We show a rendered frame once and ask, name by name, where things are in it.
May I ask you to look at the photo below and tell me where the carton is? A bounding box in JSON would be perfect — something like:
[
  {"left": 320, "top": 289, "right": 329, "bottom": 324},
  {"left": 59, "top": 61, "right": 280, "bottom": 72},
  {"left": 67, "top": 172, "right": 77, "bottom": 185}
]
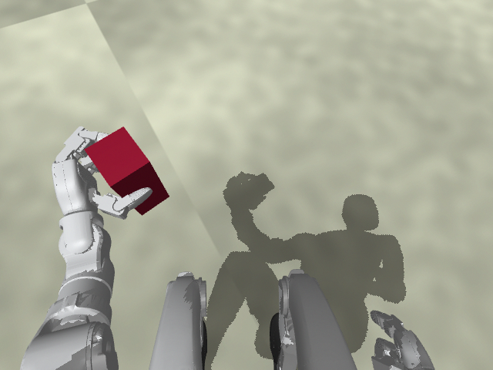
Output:
[{"left": 85, "top": 127, "right": 169, "bottom": 215}]

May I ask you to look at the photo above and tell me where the left robot arm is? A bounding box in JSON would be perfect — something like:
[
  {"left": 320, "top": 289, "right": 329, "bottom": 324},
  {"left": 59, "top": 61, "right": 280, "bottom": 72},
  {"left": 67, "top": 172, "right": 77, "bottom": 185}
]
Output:
[{"left": 20, "top": 210, "right": 119, "bottom": 370}]

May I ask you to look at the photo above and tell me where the left robot hand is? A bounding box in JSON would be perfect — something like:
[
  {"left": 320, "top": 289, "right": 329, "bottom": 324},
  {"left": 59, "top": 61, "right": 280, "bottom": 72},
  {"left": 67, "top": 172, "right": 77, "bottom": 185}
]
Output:
[{"left": 52, "top": 126, "right": 153, "bottom": 220}]

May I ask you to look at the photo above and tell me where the right robot hand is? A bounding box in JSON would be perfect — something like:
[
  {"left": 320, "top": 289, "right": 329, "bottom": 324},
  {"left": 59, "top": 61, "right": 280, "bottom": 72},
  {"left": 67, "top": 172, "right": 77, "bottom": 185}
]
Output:
[{"left": 371, "top": 311, "right": 435, "bottom": 370}]

